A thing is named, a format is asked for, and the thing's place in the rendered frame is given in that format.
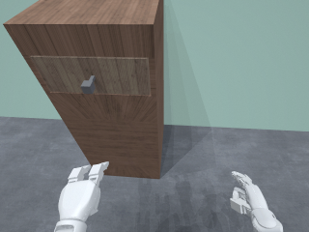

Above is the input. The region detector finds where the drawer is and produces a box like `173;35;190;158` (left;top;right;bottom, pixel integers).
30;55;151;95

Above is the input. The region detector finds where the robot left forearm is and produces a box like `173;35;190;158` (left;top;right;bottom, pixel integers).
54;218;87;232

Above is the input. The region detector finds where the robot right forearm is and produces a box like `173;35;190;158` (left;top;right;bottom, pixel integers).
250;208;284;232

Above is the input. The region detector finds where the cabinet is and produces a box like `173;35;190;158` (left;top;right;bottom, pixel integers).
3;0;164;180

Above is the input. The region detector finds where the robot left hand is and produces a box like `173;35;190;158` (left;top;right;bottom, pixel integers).
58;161;109;222

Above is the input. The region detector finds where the handle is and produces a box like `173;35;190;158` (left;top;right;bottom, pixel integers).
80;75;96;94

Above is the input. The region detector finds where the robot right hand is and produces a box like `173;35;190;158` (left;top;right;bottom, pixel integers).
230;171;268;217

